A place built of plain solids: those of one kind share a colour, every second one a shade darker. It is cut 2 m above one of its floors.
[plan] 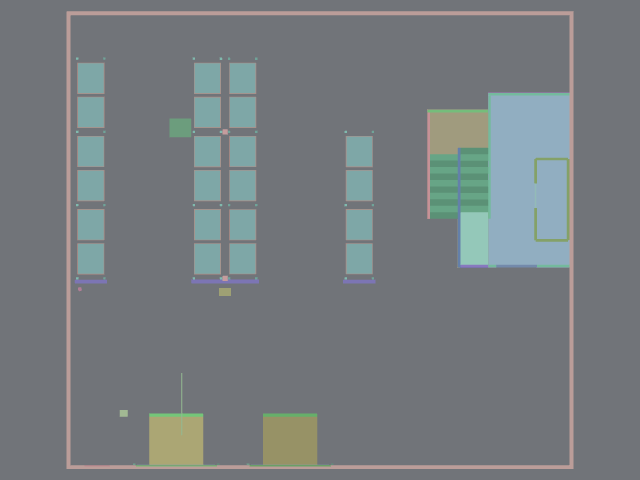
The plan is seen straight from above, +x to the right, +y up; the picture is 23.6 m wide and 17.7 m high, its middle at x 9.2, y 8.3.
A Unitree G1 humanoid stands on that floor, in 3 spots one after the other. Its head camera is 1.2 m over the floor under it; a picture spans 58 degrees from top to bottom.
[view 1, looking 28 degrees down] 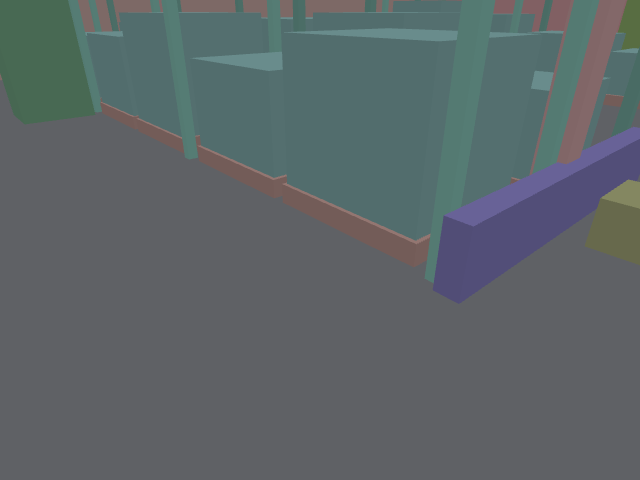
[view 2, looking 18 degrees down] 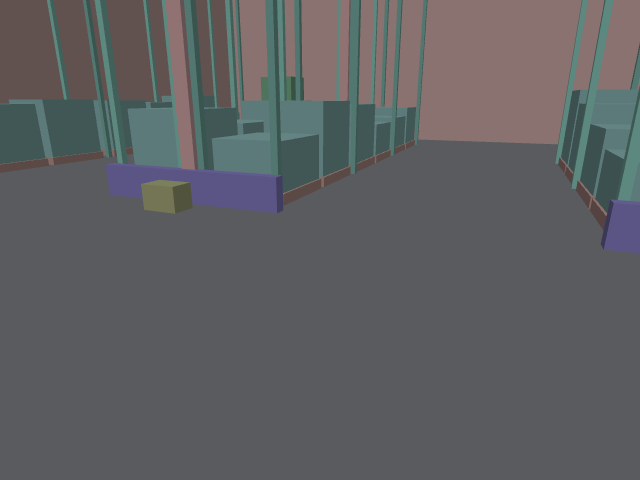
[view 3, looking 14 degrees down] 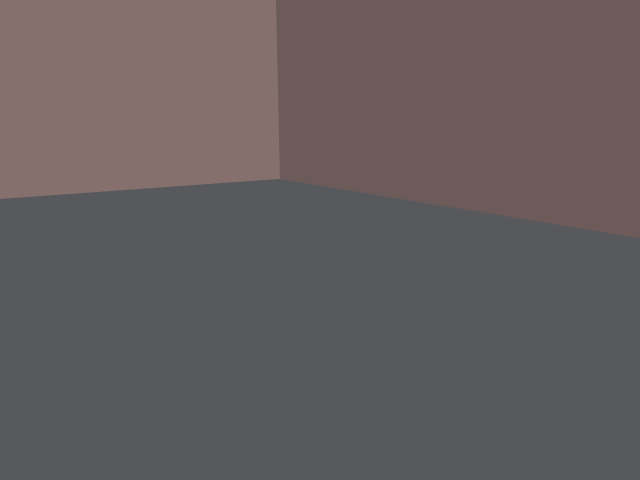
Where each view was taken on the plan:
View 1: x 2.90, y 5.89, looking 49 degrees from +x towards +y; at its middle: ground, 2.56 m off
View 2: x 9.20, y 2.60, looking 113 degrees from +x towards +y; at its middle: ground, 3.88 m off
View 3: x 8.50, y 5.89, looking -36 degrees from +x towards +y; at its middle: ground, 4.96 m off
